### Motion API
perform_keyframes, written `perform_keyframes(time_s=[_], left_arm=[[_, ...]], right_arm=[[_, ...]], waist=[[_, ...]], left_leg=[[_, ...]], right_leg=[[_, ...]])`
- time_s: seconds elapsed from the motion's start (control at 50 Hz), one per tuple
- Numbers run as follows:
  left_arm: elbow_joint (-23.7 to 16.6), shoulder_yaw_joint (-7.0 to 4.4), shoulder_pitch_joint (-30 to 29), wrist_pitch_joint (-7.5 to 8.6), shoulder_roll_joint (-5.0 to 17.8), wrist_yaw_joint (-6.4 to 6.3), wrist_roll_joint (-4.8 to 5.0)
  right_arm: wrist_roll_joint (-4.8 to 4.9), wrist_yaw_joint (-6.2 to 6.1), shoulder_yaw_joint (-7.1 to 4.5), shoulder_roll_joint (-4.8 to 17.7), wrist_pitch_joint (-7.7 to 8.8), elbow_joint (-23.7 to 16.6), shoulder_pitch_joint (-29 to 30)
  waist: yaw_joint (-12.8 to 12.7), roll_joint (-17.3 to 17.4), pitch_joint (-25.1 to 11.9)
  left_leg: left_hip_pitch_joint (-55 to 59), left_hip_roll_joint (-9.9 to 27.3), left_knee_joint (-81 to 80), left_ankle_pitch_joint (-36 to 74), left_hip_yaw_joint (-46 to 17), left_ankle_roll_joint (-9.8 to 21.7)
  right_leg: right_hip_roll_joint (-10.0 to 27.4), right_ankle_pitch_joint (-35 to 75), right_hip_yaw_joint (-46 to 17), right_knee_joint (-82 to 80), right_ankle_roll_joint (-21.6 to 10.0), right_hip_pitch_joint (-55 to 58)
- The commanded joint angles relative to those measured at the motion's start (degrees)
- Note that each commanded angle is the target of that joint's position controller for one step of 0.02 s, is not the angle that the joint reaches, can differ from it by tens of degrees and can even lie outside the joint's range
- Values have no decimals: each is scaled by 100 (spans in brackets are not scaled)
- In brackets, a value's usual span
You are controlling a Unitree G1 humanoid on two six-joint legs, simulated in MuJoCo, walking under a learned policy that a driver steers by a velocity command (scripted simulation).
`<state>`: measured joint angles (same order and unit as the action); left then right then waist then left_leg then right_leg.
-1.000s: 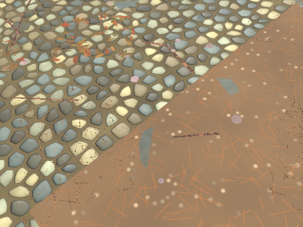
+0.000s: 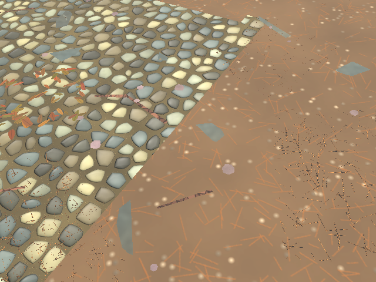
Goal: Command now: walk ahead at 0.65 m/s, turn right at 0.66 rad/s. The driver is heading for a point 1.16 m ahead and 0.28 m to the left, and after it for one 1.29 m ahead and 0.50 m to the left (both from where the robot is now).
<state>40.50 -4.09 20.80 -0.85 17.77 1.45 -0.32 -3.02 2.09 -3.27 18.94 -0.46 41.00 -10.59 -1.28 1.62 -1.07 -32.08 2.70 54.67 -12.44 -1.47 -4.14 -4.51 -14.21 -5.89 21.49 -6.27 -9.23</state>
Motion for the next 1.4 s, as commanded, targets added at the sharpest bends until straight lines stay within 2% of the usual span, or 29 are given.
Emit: perform_keyframes(time_s=[0.02, 0.2, 0.24, 0.28, 0.3, 0.32, 0.34, 0.36, 0.4, 0.46, 0.56, 0.66, 0.72, 0.74, 0.76, 0.78, 0.82, 0.9, 1.0, 1.06, 1.1, 1.14, 1.16, 1.18, 1.2, 1.22, 1.24, 1.3, 1.4], left_arm=[[-253, -211, 130, 249, 861, -23, 1], [32, -163, 384, 529, 1001, -81, -92], [121, -149, 194, 558, 1046, -110, -145], [164, -116, -32, 544, 1033, -132, -177], [41, -45, -136, 550, 930, -163, -184], [-294, 125, -170, 640, 367, -98, -138], [-361, 166, -557, 712, 372, -89, -272], [-428, 158, -909, 761, 576, -56, -279], [-425, 213, -985, 807, 569, -9, -368], [-519, 318, -1053, 555, 419, 60, -472], [-1051, 493, -2536, 515, 230, 156, -265], [-1132, 454, -2605, 561, 382, 62, -162], [-468, 102, -80, 582, 1065, -237, -115], [-292, -70, 1180, 600, 1464, -387, -284], [-356, -131, 691, 586, 1801, -337, -408], [-451, -137, 20, 532, 1319, -290, -345], [-296, 44, -323, 534, 505, -232, -327], [329, 138, 27, 778, 210, -115, -179], [554, 107, -119, 905, 455, -46, -92], [863, 79, 373, 885, 779, -21, 1], [981, 11, 512, 829, 1182, -56, -6], [1026, -34, 410, 705, 1440, -138, -25], [924, 69, 528, 695, 1008, -119, -54], [693, 267, 1290, 692, -89, -71, 84], [584, 143, 745, 652, 511, -108, 161], [528, 82, 194, 614, 621, -123, 150], [598, 128, 178, 586, 417, -108, 107], [833, 80, 551, 257, 99, -65, -30], [259, 175, -637, 170, -283, 140, -86]], right_arm=[[42, 10, -23, 296, 106, -456, 721], [155, 149, 2, 463, 253, -771, 1436], [168, 154, -3, 455, 249, -734, 1010], [177, 36, -126, 594, 276, -217, -667], [144, -40, -266, 955, 320, 136, -1978], [76, -66, -423, 1616, 349, 239, -2525], [158, 15, -287, 1168, 376, 197, -1902], [179, 29, -289, 1041, 362, 112, -1469], [226, -29, -259, 851, 376, 146, -1371], [291, -93, -164, 597, 477, 242, -1318], [316, -136, -255, 707, 539, 321, -1560], [396, -203, -334, 913, 552, 463, -1625], [275, -156, -412, 1269, 603, 424, -1174], [224, -157, -230, 555, 675, 291, -1087], [560, -144, -37, -62, 634, -85, -1660], [398, -197, -33, 377, 522, 84, -1373], [165, -69, -48, 449, 427, 119, -670], [37, 144, 124, -55, 229, -209, -163], [43, 313, 288, 94, 257, -760, 1039], [67, 366, 380, 44, 345, -835, 1468], [1, 225, 299, 283, 373, -690, 1174], [-63, 18, 73, 702, 392, -78, -842], [-155, -131, -101, 1214, 392, 133, -1655], [-288, -204, -210, 1667, 468, 61, -1657], [-93, -206, -210, 1420, 426, 12, -1553], [-49, -217, -94, 945, 475, 102, -978], [-29, -184, -25, 611, 540, 129, -613], [138, -156, 113, 60, 673, 270, -478], [326, -280, 112, -15, 726, 302, 108]], waist=[[-211, -833, 364], [-476, -856, 905], [-158, -796, 827], [684, -466, -171], [1235, 54, -955], [1111, 1633, -1248], [793, 1281, -698], [671, 476, -257], [419, -176, 48], [126, 131, 452], [472, 96, 886], [456, 201, 357], [-870, 108, -1112], [-1223, -665, -1891], [-455, -2674, -2647], [-382, -1797, -1801], [-334, -453, -488], [69, -632, 261], [266, -441, 858], [204, -328, 1012], [410, -472, 525], [1451, -620, -659], [1614, -278, -1296], [786, 1278, -2154], [1060, 688, -2257], [763, 242, -861], [484, 107, -243], [-80, 268, 14], [-280, 593, 504]], left_leg=[[-986, 12, -686, 470, 114, -135], [-696, 123, -2113, 403, 375, 612], [-40, -115, -2282, -12, 545, 973], [2210, -746, -2370, -185, 872, 1269], [4053, -342, -2404, -1070, -11, 1496], [5105, 1014, -3502, -3810, -3258, 2050], [4873, 1295, -4354, -3767, -4999, 2049], [4465, 1231, -4116, -2995, -4157, 2039], [3404, 840, -4253, -1928, -3101, 1959], [2437, 300, -4567, -1351, -2474, 2029], [1709, -94, -4883, 515, -2014, 1933], [2422, 102, -4217, 3161, -2084, 1516], [1807, -249, -1100, 4242, -1892, 1135], [974, -614, 899, 1729, -1461, 1184], [-471, -1122, 2433, -1525, -871, 1049], [-1082, -548, 2727, -936, -662, 1141], [-984, -128, 2278, -291, -459, 1091], [-1043, 121, 1667, -437, -632, 989], [-670, 7, -560, 1017, -49, 891], [531, -114, -1572, 1444, 577, 1046], [1170, -475, -1835, 903, 691, 1124], [3516, -603, -2146, 396, 433, 1181], [4892, 424, -2081, -967, -621, 1143], [6097, 2275, -2700, -2384, -3371, 1364], [5489, 2336, -3771, -2920, -4348, 1324], [4415, 1991, -3781, -1567, -3091, 1290], [3618, 1793, -3724, 443, -2179, 1298], [2595, 1411, -3615, 3908, -323, 1109], [1974, 750, -4012, 3991, 1406, 917]], right_leg=[[1196, -1623, -1621, -1312, -758, 333], [1863, -997, -1212, -1716, -623, 980], [1861, 847, -622, -1387, -483, 1032], [1493, 4480, 314, 791, -240, 635], [1148, 4143, 705, 2764, -34, -694], [223, 931, 818, 4875, 311, -2694], [-10, -670, 80, 5498, 251, -3819], [423, -191, -91, 5627, 212, -4053], [829, 142, 11, 4962, 304, -3582], [978, 30, 209, 4351, 641, -3326], [745, 1231, 685, 2142, 959, -2855], [394, 1773, 613, 888, 723, -1367], [519, 463, 423, 1104, 493, 1804], [1807, -1818, -869, 1005, 343, 3064], [3302, -3351, -4270, -360, -159, 3748], [3008, -3885, -4258, -640, -223, 2965], [2483, -1918, -2445, -579, -230, 1445], [2071, -369, -1019, -1043, -221, 379], [1596, 1108, 787, -1942, -83, -327], [1690, 2764, 842, -2290, -224, -326], [1726, 5315, 921, -1338, -173, 542], [1589, 5801, 940, 1386, -32, 193], [1177, 3631, 884, 3358, 0, -964], [473, -1489, 398, 5645, 53, -2684], [457, -980, 15, 6155, -49, -3095], [745, -237, 97, 5859, -4, -3324], [920, -23, 207, 5515, 87, -3114], [1033, -350, 336, 5071, 359, -2345], [784, 1263, 1053, 2798, 381, -2210]])
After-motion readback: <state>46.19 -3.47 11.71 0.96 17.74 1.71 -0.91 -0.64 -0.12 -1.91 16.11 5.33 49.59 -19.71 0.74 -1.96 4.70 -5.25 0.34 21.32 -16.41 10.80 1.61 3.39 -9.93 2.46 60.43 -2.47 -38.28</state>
